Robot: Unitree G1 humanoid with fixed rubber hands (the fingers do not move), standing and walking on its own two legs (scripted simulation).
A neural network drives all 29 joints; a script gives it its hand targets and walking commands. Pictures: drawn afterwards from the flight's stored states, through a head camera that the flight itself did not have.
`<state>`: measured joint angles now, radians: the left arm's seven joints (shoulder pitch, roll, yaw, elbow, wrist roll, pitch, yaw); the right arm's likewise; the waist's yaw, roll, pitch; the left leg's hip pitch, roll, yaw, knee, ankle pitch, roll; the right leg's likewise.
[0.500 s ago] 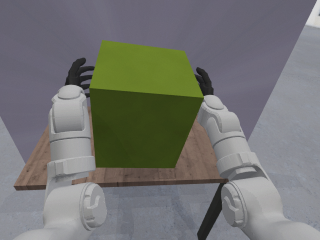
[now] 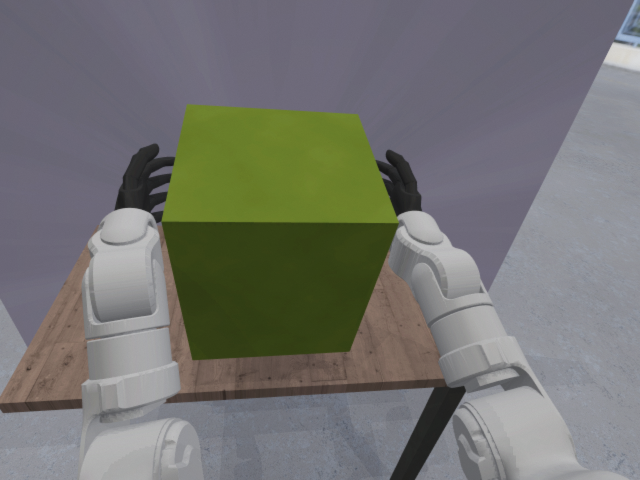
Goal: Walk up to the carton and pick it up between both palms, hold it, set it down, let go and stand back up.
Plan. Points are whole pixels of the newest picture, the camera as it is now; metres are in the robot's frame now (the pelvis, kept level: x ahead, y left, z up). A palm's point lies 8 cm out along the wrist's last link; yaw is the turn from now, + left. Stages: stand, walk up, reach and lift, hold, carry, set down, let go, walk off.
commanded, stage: hold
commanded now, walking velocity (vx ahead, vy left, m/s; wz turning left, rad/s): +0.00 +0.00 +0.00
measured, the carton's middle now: (274, 237) +0.37 +0.01 +0.17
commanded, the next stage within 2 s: none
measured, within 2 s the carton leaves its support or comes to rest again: neither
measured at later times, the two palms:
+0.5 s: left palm (141, 199) +0.34 +0.15 +0.25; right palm (414, 214) +0.33 -0.15 +0.23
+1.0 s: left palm (139, 215) +0.34 +0.16 +0.23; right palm (408, 218) +0.33 -0.15 +0.23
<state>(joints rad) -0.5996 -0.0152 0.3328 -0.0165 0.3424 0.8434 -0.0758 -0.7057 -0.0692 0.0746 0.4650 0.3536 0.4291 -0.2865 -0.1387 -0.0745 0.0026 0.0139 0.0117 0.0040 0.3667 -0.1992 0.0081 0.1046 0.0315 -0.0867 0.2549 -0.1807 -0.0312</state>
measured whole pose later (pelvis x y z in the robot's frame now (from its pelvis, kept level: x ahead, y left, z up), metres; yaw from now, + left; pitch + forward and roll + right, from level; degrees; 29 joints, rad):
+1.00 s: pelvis +0.00 +0.01 +0.00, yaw -1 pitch -10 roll -1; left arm -0.59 -0.03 0.31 -0.06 0.36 0.87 -0.07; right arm -0.68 -0.07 0.05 0.41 0.36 0.45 -0.28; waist -0.15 -0.08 0.00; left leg 0.01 0.00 0.00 0.38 -0.20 0.02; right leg 0.10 0.03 -0.07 0.25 -0.17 -0.02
